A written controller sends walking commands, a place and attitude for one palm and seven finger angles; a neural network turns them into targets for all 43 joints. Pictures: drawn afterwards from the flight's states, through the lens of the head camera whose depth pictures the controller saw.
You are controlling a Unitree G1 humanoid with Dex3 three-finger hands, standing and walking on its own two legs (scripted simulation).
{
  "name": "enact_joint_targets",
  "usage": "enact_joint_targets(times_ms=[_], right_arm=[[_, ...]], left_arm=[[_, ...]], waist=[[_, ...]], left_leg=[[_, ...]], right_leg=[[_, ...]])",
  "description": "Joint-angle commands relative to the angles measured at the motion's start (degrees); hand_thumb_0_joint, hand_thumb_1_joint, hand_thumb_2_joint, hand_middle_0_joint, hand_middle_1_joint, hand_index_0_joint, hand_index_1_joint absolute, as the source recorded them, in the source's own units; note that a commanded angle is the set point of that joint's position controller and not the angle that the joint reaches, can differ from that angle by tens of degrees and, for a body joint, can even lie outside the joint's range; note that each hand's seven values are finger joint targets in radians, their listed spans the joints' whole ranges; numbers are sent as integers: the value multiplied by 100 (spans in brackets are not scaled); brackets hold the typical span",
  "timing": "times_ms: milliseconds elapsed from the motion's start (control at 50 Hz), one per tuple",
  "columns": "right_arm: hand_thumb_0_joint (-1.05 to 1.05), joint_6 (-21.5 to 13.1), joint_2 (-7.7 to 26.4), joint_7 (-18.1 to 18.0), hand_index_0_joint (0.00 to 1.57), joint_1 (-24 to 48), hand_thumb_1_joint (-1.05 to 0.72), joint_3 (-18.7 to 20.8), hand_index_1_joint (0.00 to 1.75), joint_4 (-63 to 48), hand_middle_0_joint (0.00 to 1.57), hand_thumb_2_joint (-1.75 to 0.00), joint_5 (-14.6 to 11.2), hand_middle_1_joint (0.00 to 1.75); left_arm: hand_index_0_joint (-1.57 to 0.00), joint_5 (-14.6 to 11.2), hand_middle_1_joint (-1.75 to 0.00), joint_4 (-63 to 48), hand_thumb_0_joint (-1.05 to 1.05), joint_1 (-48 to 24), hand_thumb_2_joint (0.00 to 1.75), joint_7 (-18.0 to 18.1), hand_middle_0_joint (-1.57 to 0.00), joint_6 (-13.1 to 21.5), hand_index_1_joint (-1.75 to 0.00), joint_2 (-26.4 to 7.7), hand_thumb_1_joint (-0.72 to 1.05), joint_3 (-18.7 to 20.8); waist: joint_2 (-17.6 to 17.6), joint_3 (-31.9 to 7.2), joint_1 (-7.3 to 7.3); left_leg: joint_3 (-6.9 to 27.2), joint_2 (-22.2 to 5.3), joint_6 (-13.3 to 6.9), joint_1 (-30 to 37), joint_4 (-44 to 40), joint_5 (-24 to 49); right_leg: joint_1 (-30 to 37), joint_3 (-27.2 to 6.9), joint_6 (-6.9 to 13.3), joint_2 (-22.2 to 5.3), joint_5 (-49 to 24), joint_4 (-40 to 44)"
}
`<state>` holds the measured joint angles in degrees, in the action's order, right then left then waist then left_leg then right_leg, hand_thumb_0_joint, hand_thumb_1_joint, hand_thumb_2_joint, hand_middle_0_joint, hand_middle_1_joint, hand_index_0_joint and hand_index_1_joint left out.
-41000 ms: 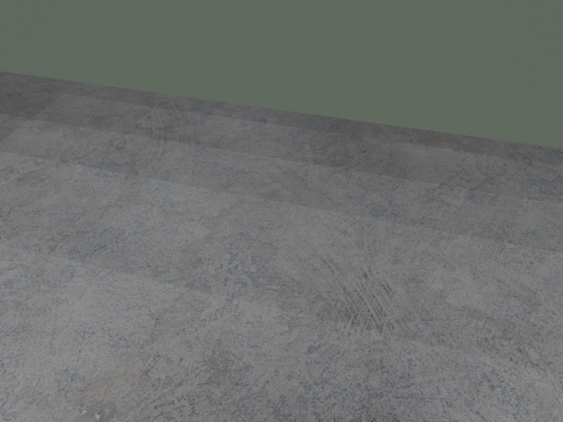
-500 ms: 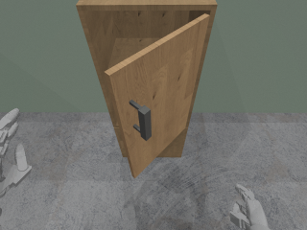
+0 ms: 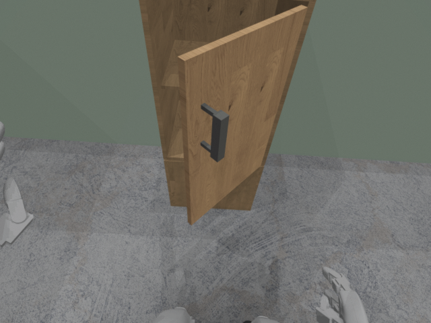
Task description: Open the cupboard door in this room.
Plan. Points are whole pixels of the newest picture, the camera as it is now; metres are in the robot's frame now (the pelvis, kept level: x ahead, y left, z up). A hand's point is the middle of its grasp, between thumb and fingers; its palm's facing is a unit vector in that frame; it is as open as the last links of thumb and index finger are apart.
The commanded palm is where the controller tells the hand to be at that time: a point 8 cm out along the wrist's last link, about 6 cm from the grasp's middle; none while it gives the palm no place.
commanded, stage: step back with the hand held close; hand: left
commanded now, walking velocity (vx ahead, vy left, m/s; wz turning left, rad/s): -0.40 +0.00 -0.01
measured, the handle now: (212, 132) +0.47 +0.05 +0.08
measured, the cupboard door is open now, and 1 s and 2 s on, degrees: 47 47 47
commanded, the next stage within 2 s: stop stepping back and stand still in 0.46 s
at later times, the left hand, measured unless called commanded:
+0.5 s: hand (20, 269) +0.14 +0.23 +0.18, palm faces +0.28 -0.83 -0.48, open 7.4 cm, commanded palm +0.08 +0.28 +0.20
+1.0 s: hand out of the picture -0.01 +0.24 +0.19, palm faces +0.46 -0.78 -0.42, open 7.4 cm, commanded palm -0.06 +0.27 +0.20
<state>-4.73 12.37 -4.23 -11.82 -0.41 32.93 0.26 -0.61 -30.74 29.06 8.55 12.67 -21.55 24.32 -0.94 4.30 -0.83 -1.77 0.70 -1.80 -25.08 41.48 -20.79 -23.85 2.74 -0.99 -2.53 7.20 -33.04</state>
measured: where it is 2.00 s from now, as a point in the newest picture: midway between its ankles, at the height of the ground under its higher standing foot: outside the picture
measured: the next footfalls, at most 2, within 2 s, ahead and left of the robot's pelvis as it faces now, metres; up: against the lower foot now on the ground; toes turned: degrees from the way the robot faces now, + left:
right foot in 0.34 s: -0.16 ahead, -0.13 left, +0.00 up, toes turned -3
left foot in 0.50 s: +0.02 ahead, +0.06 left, +0.00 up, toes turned -3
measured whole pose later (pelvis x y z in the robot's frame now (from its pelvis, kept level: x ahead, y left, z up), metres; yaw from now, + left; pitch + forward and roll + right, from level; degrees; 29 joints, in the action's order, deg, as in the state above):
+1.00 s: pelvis -0.20 -0.03 +0.03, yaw +0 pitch +1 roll +2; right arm -6.6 12.1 -5.5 -17.5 0.1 40.3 0.9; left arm -0.7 -25.0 29.9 8.1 10.9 -21.8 22.4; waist -3.5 -5.9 -0.9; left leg -3.2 -1.3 -0.5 -21.9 46.0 -20.0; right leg -15.9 3.4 2.4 -2.2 13.4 -27.6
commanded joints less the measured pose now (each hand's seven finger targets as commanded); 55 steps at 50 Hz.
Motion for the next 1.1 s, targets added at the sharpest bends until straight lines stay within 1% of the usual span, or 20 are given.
enact_joint_targets(times_ms=[0,40,60,120,240,300,340,420,460,480,500,540,680,740,760,780,800,860,1000,1080], right_arm=[[0,-321,747,-150,20,483,-90,254,30,-837,20,-90,31,30],[0,-400,843,-179,20,581,-90,309,30,-944,20,-90,79,30],[0,-479,646,-155,20,485,-90,338,30,-875,20,-90,105,30],[0,-655,672,-57,20,559,-90,467,30,-734,20,-90,28,30],[0,-718,656,65,20,524,-90,326,30,-388,20,-90,61,30],[0,-573,559,107,20,468,-90,303,30,-271,20,-90,45,30],[0,-570,502,1,20,863,-90,192,30,-378,20,-90,23,30],[0,-522,423,-184,20,1070,-90,80,30,-660,20,-90,-82,30],[0,-435,638,-238,20,1051,-90,38,30,-603,20,-90,-84,30],[0,-517,760,-159,20,965,-90,164,30,-536,20,-90,-39,30],[0,-645,646,-7,20,602,-90,231,30,-411,20,-90,24,30],[0,-707,726,64,20,546,-90,329,30,-397,20,-90,107,30],[0,-591,663,3,20,664,-90,264,30,-811,20,-90,9,30],[0,-540,658,-71,20,636,-90,321,30,-720,20,-90,48,30],[0,-497,569,-68,20,552,-90,339,30,-678,20,-90,26,30],[0,-433,568,-66,20,569,-90,365,30,-636,20,-90,11,30],[0,-428,627,-87,20,625,-90,325,30,-554,20,-90,74,30],[0,-456,496,-39,20,336,-90,266,30,-316,20,-90,71,30],[0,-728,531,-301,20,180,-90,200,30,-236,20,-90,78,30],[0,-739,759,-197,20,104,-90,307,30,-525,20,-90,2,30]], left_arm=[[-20,-96,-30,-1374,0,-256,90,217,-20,381,-30,-1243,90,747],[-20,1,-30,-1526,0,-252,90,233,-20,433,-30,-1238,90,977],[-20,49,-30,-1615,0,-463,90,247,-20,437,-30,-1369,90,1049],[-20,-92,-30,-1220,0,147,90,221,-20,440,-30,-1328,90,1080],[-20,-305,-30,-1211,0,92,90,128,-20,247,-30,-968,90,482],[-20,-319,-30,-1227,0,-122,90,41,-20,364,-30,-1344,90,591],[-20,-310,-30,-1170,0,-364,90,83,-20,444,-30,-1826,90,946],[-20,-232,-30,-1106,0,-88,90,-48,-20,204,-30,-1696,90,1000],[-20,-351,-30,-1347,0,-120,90,-129,-20,150,-30,-1622,90,889],[-20,-373,-30,-1467,0,-112,90,-158,-20,138,-30,-1691,90,880],[-20,-354,-30,-1256,0,20,90,-180,-20,244,-30,-1469,90,798],[-20,-355,-30,-1089,0,263,90,-183,-20,253,-30,-1399,90,858],[-20,-279,-30,-1581,0,792,90,133,-20,-75,-30,-1482,90,1028],[-20,-145,-30,-1123,0,516,90,207,-20,-84,-30,-1347,90,839],[-20,-104,-30,-1049,0,390,90,200,-20,-109,-30,-1426,90,811],[-20,-106,-30,-1164,0,271,90,185,-20,-112,-30,-1656,90,906],[-20,-136,-30,-1414,0,-144,90,124,-20,-86,-30,-1564,90,670],[-20,-62,-30,-659,0,-684,90,-6,-20,76,-30,-1358,90,586],[-20,44,-30,-129,0,-410,90,168,-20,145,-30,-1095,90,423],[-20,-23,-30,-853,0,-561,90,181,-20,320,-30,-1329,90,624]], waist=[[550,-593,147],[2274,-684,71],[1829,-731,127],[828,-1086,3],[1465,-1241,65],[227,-1465,84],[-883,-1109,-103],[-1150,-1383,-37],[676,-1524,74],[1767,-1798,39],[1561,-1923,-56],[1019,-1664,-95],[1580,-818,79],[1455,-728,21],[434,-639,47],[-965,-683,57],[-1195,-224,68],[-909,-792,294],[-533,-595,92],[1189,-964,156]], left_leg=[[897,-493,-62,252,-1475,-1110],[2700,-1865,-665,-1895,-3664,-2769],[2815,-2046,-812,-1672,-3793,-2165],[2067,-1741,-740,-202,-3005,-921],[1138,-1241,-179,980,-3174,68],[460,-785,180,1733,-1480,1672],[66,-174,300,950,371,129],[-236,156,275,204,-508,668],[280,-276,-5,2085,-1631,5306],[1425,-1293,-415,3063,-1955,7724],[1734,-1852,-601,3064,-2004,7878],[1401,-1810,-553,2139,-2397,5533],[952,-1238,-278,-555,-4086,-1874],[415,-791,69,-1026,-3346,-2054],[-25,-251,239,-584,-1968,-1483],[48,240,338,350,618,-628],[434,142,342,-74,2026,-184],[77,-196,401,-122,2280,549],[-523,-47,-79,1004,-1735,-307],[1389,-1515,-501,2120,-2179,1707]], right_leg=[[-289,-541,236,-359,2208,737],[1569,-100,-95,644,1499,-2351],[1293,-383,-40,661,1788,-3363],[538,-543,26,583,2102,-3148],[1035,73,217,653,2251,115],[833,-943,609,-418,303,1983],[440,-1411,795,-1472,-1949,1894],[2195,-423,417,-839,-5736,230],[931,178,-180,107,-3763,-911],[-1,-54,-133,539,745,-2095],[10,-704,58,696,2938,-2761],[149,-706,27,605,2827,-2798],[1855,286,64,654,1885,-1264],[2760,417,254,596,2252,156],[2024,-114,432,98,2513,1344],[62,-2187,936,-1280,3569,2693],[-804,-3124,1215,-2056,3673,3092],[-307,-1667,704,-1318,3511,2572],[759,-1205,617,-849,2511,1761],[48,102,108,162,643,-857]])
